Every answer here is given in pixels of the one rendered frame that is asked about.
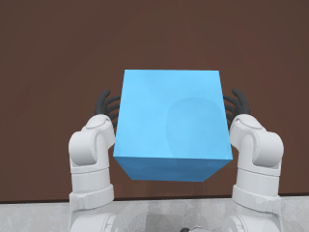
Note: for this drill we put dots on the robot right upper arm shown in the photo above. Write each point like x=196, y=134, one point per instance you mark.
x=247, y=223

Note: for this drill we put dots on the carton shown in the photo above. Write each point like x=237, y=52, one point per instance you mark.
x=172, y=126

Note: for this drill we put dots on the left robot hand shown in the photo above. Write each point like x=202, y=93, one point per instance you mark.
x=102, y=103

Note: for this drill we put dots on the left robot forearm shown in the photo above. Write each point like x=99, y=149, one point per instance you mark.
x=89, y=162

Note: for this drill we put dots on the robot left upper arm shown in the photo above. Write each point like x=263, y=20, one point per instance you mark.
x=103, y=222

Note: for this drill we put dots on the right robot hand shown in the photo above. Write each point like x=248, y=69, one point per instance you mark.
x=241, y=106

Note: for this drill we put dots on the right robot forearm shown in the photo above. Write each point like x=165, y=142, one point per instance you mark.
x=259, y=168

